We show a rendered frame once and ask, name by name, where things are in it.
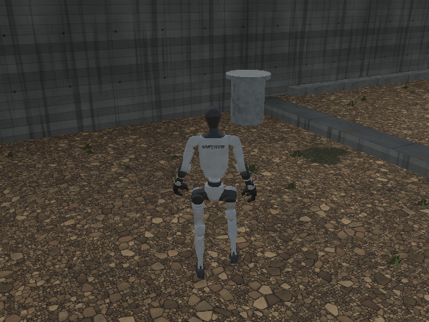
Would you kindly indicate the humanoid robot torso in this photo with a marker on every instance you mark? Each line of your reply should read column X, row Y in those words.
column 214, row 159

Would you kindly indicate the robot left hand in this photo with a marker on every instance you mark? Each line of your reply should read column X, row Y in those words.
column 182, row 186

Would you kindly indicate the robot left upper arm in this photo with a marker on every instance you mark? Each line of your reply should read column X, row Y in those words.
column 188, row 153

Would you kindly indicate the robot left foot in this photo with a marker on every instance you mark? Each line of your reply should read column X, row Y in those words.
column 200, row 272

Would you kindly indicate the robot left forearm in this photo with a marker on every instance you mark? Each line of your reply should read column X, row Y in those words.
column 180, row 176

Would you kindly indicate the robot right upper arm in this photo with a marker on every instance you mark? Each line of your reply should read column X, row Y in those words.
column 238, row 152

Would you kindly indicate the robot right forearm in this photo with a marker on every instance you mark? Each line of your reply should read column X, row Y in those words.
column 247, row 178

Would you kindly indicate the robot right hand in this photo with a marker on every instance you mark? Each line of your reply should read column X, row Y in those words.
column 252, row 192

